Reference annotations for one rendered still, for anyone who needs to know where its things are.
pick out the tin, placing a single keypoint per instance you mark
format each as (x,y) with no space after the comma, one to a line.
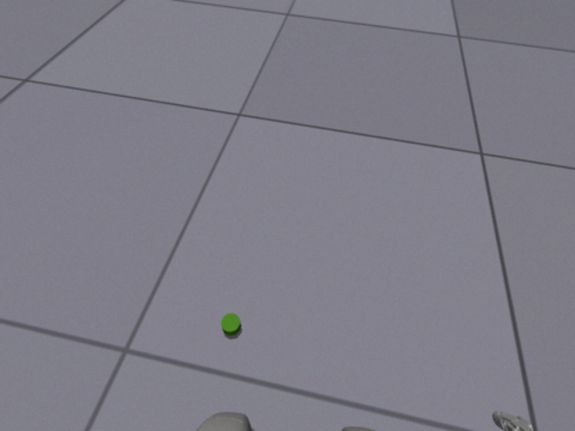
(231,324)

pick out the right robot hand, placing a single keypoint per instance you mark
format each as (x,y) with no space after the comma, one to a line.
(508,422)

